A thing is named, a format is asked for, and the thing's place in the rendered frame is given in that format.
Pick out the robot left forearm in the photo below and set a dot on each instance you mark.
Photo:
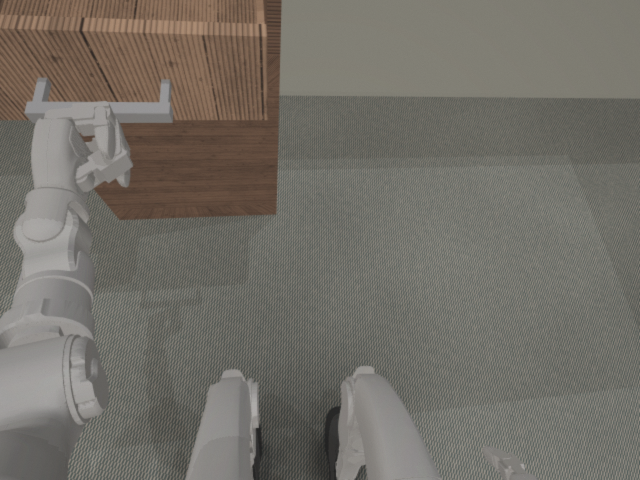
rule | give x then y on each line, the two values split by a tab
55	290

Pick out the left robot upper arm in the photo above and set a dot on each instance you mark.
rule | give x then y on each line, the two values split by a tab
49	390

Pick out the drawer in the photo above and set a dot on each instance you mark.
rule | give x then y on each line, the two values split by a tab
213	51

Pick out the left robot hand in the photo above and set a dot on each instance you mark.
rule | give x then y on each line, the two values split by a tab
58	149

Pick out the robot left thigh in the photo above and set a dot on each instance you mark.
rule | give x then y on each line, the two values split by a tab
222	447

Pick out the right robot hand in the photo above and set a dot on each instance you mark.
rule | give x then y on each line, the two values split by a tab
509	465

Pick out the handle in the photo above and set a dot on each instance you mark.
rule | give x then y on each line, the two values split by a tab
125	112

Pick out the cabinet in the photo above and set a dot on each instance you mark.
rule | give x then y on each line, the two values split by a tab
204	168

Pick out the robot right foot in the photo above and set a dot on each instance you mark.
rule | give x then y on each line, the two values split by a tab
332	440

